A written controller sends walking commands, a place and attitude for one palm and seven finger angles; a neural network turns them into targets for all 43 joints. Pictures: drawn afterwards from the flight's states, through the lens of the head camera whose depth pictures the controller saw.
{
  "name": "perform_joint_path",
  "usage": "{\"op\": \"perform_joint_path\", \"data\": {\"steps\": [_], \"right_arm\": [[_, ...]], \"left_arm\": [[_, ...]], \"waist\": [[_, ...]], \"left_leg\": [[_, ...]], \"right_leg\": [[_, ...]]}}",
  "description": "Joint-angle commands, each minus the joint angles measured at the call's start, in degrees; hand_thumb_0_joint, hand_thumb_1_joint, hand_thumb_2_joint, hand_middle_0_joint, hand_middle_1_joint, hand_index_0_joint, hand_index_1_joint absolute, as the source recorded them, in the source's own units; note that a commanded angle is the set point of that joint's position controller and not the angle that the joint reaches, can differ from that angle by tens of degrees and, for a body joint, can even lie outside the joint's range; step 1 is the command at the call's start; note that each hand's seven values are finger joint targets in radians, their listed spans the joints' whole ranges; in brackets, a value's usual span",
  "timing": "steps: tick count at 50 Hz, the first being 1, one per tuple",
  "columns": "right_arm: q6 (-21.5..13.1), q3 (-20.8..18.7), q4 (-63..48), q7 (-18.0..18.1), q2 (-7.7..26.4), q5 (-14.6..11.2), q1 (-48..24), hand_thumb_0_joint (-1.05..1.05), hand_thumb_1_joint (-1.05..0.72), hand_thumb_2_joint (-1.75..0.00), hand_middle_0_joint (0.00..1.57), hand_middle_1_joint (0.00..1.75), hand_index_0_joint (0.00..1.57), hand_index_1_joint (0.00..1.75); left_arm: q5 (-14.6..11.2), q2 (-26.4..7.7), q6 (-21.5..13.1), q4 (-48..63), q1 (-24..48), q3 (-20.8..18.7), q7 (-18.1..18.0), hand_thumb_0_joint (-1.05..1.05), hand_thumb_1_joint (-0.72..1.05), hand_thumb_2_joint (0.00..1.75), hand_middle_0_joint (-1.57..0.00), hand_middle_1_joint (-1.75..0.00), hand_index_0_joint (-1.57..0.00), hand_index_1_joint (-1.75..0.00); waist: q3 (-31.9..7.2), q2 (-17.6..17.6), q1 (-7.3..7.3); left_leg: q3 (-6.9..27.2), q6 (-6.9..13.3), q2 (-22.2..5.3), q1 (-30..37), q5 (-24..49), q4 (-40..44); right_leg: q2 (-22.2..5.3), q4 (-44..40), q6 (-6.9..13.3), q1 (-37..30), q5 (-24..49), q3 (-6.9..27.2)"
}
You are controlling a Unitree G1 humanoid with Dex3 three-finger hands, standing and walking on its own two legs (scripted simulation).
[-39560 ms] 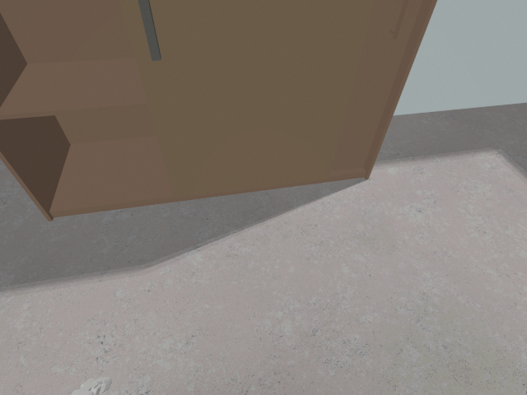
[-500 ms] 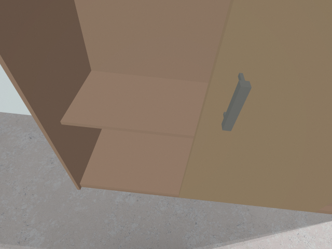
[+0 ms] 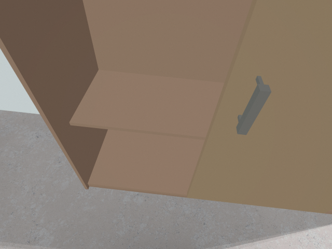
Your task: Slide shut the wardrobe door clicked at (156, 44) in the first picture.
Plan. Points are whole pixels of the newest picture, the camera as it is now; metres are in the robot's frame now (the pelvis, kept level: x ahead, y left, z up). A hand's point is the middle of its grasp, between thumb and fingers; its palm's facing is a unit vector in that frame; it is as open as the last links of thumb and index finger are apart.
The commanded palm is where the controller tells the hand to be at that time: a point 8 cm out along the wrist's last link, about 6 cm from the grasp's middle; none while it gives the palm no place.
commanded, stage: come to a stop and stand still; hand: right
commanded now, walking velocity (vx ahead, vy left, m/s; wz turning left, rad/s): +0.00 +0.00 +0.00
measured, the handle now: (249, 106) +0.49 -0.21 +0.09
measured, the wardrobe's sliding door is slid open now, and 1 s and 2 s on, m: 0.61 0.61 0.61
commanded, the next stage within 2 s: look again from close up in 0.30 s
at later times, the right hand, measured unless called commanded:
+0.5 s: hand out of the picture +0.00 -0.15 -0.17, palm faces +0.04 +0.98 -0.20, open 7.3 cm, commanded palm none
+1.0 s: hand out of the picture +0.00 -0.15 -0.17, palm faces +0.05 +0.98 -0.19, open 7.3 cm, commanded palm none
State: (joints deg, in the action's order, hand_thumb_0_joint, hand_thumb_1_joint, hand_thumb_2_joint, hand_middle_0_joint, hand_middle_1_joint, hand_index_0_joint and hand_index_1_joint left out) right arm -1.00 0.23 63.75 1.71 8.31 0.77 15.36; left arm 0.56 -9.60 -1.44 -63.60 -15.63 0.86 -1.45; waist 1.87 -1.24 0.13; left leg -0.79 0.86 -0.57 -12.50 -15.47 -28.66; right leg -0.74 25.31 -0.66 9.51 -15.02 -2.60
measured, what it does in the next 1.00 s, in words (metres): stands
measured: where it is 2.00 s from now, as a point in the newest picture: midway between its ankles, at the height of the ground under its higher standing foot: outside the picture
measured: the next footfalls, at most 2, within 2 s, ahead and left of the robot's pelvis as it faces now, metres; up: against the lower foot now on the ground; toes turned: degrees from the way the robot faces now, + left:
none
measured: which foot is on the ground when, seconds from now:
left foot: down 0.00-1.00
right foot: down 0.00-1.00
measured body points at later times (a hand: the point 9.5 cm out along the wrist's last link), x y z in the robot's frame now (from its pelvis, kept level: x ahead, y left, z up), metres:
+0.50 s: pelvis +0.01 +0.01 +0.00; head +0.03 +0.03 +0.45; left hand +0.00 +0.22 -0.17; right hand +0.00 -0.20 -0.15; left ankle +0.00 +0.11 -0.74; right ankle -0.02 -0.13 -0.74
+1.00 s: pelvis +0.02 +0.01 +0.00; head +0.03 +0.02 +0.45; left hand +0.01 +0.22 -0.17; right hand +0.00 -0.20 -0.16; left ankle +0.00 +0.11 -0.74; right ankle -0.02 -0.13 -0.74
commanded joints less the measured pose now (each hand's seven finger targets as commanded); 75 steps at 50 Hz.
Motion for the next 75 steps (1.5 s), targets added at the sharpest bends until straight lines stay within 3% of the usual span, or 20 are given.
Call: {"op": "perform_joint_path", "data": {"steps": [1, 8, 22, 29, 59, 60, 61, 62, 63, 64, 65, 66, 68, 69, 70, 71, 72, 73, 74, 75], "right_arm": [[-1.1, -0.9, -1.5, 0.4, 6.6, -0.1, 3.4, 0.00, -0.90, -0.90, 0.20, 0.30, 0.20, 0.30], [-1.2, -0.9, -1.2, 0.4, 6.2, -0.1, 3.7, 0.00, -0.90, -0.90, 0.20, 0.30, 0.20, 0.30], [-0.9, -1.0, -0.9, 0.4, 5.5, -0.1, 4.7, 0.00, -0.90, -0.90, 0.20, 0.30, 0.20, 0.30], [-1.0, -1.1, -0.9, 0.4, 5.3, -0.1, 5.1, 0.00, -0.90, -0.90, 0.20, 0.30, 0.20, 0.30], [-0.8, -1.1, -0.6, 0.6, 4.3, -0.1, 6.6, 0.00, -0.90, -0.90, 0.20, 0.30, 0.20, 0.30], [-2.4, -1.8, 1.9, 2.9, 7.3, 0.5, 11.7, 0.00, -0.90, -0.90, 0.20, 0.30, 0.20, 0.30], [-15.1, -1.8, -88.9, 1.7, 16.8, -12.2, -33.1, 0.00, -0.88, -0.89, 0.20, 0.32, 0.20, 0.32], [-13.4, -7.0, -86.1, 4.9, 21.1, -8.8, -25.7, 0.00, -0.85, -0.88, 0.20, 0.33, 0.20, 0.33], [-8.5, -3.1, -70.4, 6.4, 10.9, -6.3, -7.7, 0.00, -0.83, -0.87, 0.21, 0.34, 0.21, 0.34], [-1.1, 3.8, -53.9, 6.7, -1.7, -7.4, 8.7, 0.00, -0.81, -0.86, 0.21, 0.36, 0.21, 0.36], [-0.7, 6.2, -67.7, 5.1, -3.3, -9.9, 3.1, 0.00, -0.78, -0.85, 0.21, 0.37, 0.21, 0.37], [-3.4, 3.7, -72.9, 4.0, 0.5, -9.5, 0.8, 0.00, -0.76, -0.84, 0.21, 0.39, 0.21, 0.39], [-8.5, 2.0, -69.1, 2.2, 1.5, -8.7, 2.6, 0.00, -0.71, -0.82, 0.21, 0.42, 0.21, 0.42], [-10.6, 1.1, -62.2, 0.4, -0.7, -9.1, 7.1, 0.00, -0.69, -0.81, 0.22, 0.43, 0.22, 0.43], [-13.8, 0.2, -56.7, -2.2, -2.2, -10.0, 13.9, 0.00, -0.67, -0.80, 0.22, 0.45, 0.22, 0.45], [-17.7, -1.2, -54.7, -5.3, -2.3, -11.6, 18.2, 0.00, -0.64, -0.79, 0.22, 0.47, 0.22, 0.47], [-20.9, -6.4, -52.1, -9.3, 1.4, -13.1, 23.7, 0.00, -0.62, -0.78, 0.22, 0.48, 0.22, 0.48], [-24.7, -7.8, -54.6, -13.5, 2.1, -14.9, 23.1, 0.00, -0.60, -0.77, 0.22, 0.50, 0.22, 0.50], [-28.0, -11.1, -56.0, -17.3, 5.2, -16.2, 21.1, 0.00, -0.57, -0.76, 0.22, 0.51, 0.22, 0.51], [-29.1, -14.3, -56.2, -18.7, 7.6, -15.6, 21.6, 0.00, -0.55, -0.75, 0.22, 0.53, 0.22, 0.53]], "left_arm": [[0.1, -4.2, -0.6, 1.1, -3.6, -0.8, -0.2, 0.00, 0.90, 0.90, -0.20, -0.30, -0.20, -0.30], [0.0, -3.8, -0.4, 0.5, -3.9, -0.8, -0.4, 0.00, 0.90, 0.90, -0.20, -0.30, -0.20, -0.30], [0.1, -2.5, -0.1, -0.5, -4.8, -0.7, -0.5, 0.00, 0.90, 0.90, -0.20, -0.30, -0.20, -0.30], [0.1, -2.6, -0.4, -0.5, -5.4, -0.7, -0.6, 0.00, 0.90, 0.90, -0.20, -0.30, -0.20, -0.30], [0.0, -2.1, -0.3, -0.8, -5.7, -0.8, -0.9, 0.00, 0.90, 0.90, -0.20, -0.30, -0.20, -0.30], [-0.6, -4.7, -0.7, 3.3, 2.9, -1.9, -0.3, 0.00, 0.90, 0.90, -0.20, -0.30, -0.20, -0.30], [-2.7, -15.3, -9.7, 23.6, 0.4, -2.1, -2.8, 0.00, 0.90, 0.90, -0.20, -0.30, -0.20, -0.30], [-3.5, -9.4, -14.2, 21.4, 7.1, -0.5, -5.2, 0.00, 0.90, 0.90, -0.20, -0.30, -0.20, -0.30], [-1.0, -10.2, -16.1, 18.3, 2.1, -3.0, -5.0, 0.00, 0.90, 0.90, -0.20, -0.30, -0.20, -0.30], [-3.4, -6.9, -16.4, 17.7, 2.9, -2.3, -4.4, 0.00, 0.90, 0.90, -0.20, -0.30, -0.20, -0.30], [-4.3, -8.6, -17.1, 22.3, 2.8, -2.5, -4.4, 0.00, 0.90, 0.90, -0.20, -0.30, -0.20, -0.30], [-3.7, -10.8, -18.1, 24.0, 3.3, -3.5, -4.8, 0.00, 0.90, 0.90, -0.20, -0.30, -0.20, -0.30], [-1.7, -11.8, -20.0, 27.3, 3.0, -3.9, -4.5, 0.00, 0.90, 0.90, -0.20, -0.30, -0.20, -0.30], [-1.1, -11.3, -20.2, 28.1, 3.3, -4.5, -4.0, 0.00, 0.90, 0.90, -0.20, -0.30, -0.20, -0.30], [-0.9, -11.3, -20.2, 29.6, 4.4, -4.8, -3.1, 0.00, 0.90, 0.90, -0.20, -0.30, -0.20, -0.30], [-0.7, -11.3, -20.3, 31.1, 5.5, -5.1, -2.2, 0.00, 0.90, 0.90, -0.20, -0.30, -0.20, -0.30], [-1.2, -11.5, -19.7, 32.2, 5.7, -5.8, -1.0, 0.00, 0.90, 0.90, -0.20, -0.30, -0.20, -0.30], [-1.0, -12.0, -19.2, 34.2, 6.8, -5.7, 0.2, 0.00, 0.90, 0.90, -0.20, -0.30, -0.20, -0.30], [-0.7, -12.7, -18.7, 36.3, 8.4, -6.1, 0.8, 0.00, 0.90, 0.90, -0.20, -0.30, -0.20, -0.30], [-0.7, -12.5, -17.9, 38.3, 8.8, -6.5, 1.1, 0.00, 0.90, 0.90, -0.20, -0.30, -0.20, -0.30]], "waist": [[0.4, 2.1, 0.02], [0.5, 2.7, -0.02], [3.0, 2.4, -0.26], [1.1, 1.8, -0.22], [2.2, 1.6, -0.52], [1.3, 4.8, -3.46], [-26.4, -8.2, 5.06], [-19.1, -14.6, 1.83], [-20.1, -16.8, 0.75], [-9.1, -5.7, 1.08], [-7.0, -0.1, 1.32], [-8.1, 4.8, 2.06], [-5.5, 13.2, 3.60], [-1.8, 18.1, 2.52], [0.0, 22.0, 0.37], [0.1, 23.5, -1.31], [-1.4, 20.0, -4.15], [-5.2, 15.5, -4.80], [-7.2, 10.6, -4.70], [-10.2, 7.7, -5.73]], "left_leg": [[6.1, 1.5, -5.3, 0.3, 10.2, 6.5], [5.6, 1.7, -5.4, 1.5, 12.9, 6.8], [5.4, 1.8, -4.8, 0.5, 8.2, 8.6], [5.2, 1.9, -4.8, 1.9, 11.6, 7.4], [4.9, 2.0, -4.7, 2.1, 13.7, 7.1], [9.8, -1.3, -9.6, 3.6, 48.1, 6.8], [5.8, 0.8, -5.2, 9.4, 34.4, 0.7], [5.1, 1.1, -1.1, 4.6, 23.1, 0.2], [2.2, 2.3, -0.7, 3.9, 13.5, 0.3], [-0.6, 1.3, -1.0, 0.0, 12.2, 1.2], [-1.6, 0.5, -1.0, -1.1, 13.5, -0.2], [-2.5, -0.3, -1.0, -4.9, 10.8, 0.1], [-2.9, -1.1, -0.6, -12.0, 3.5, -0.2], [-3.4, -1.4, -0.6, -15.9, -0.7, -1.5], [-3.4, -1.4, -0.6, -18.2, -4.1, -3.3], [-2.5, -1.3, -0.9, -18.5, -5.5, -5.1], [-0.4, -0.4, -1.4, -16.0, -2.6, -7.4], [-0.2, 0.2, -1.6, -14.8, 0.9, -10.9], [0.2, 0.8, -1.9, -14.9, 3.2, -13.7], [-0.3, 1.3, -1.7, -14.4, 4.7, -16.1]], "right_leg": [[-4.2, -4.0, 1.7, 0.7, 7.9, 3.8], [-4.4, -3.5, 1.4, 0.6, 8.9, 3.4], [-4.5, -4.4, 1.4, 1.0, 6.8, 3.5], [-4.8, -4.0, 1.3, 0.4, 8.9, 3.4], [-5.0, -4.0, 1.5, -0.3, 10.4, 3.4], [-4.7, 11.1, -0.3, 4.8, 9.9, 0.1], [0.7, 0.8, 2.6, -8.5, 15.3, 0.6], [0.1, 1.2, 3.1, -9.8, 18.3, -1.8], [-0.5, -0.9, 2.2, -7.9, 20.8, 0.9], [-1.5, 0.1, 2.4, 0.1, 19.0, 2.6], [-1.3, 1.3, 2.8, 2.0, 16.4, 4.3], [-0.9, 3.3, 2.9, 1.8, 12.8, 3.2], [1.2, 8.1, 3.2, 6.8, 7.1, 3.2], [1.3, 9.9, 2.7, 11.9, 3.7, 3.5], [1.3, 11.7, 2.1, 17.1, 0.7, 3.8], [1.5, 13.5, 1.6, 21.4, -1.2, 3.6], [2.0, 15.5, 0.7, 23.7, -0.2, 3.0], [2.9, 17.7, 0.2, 24.9, 0.6, 1.9], [3.2, 20.1, -0.3, 26.1, 0.5, 1.1], [3.5, 21.4, 0.1, 27.1, 1.4, 0.1]]}}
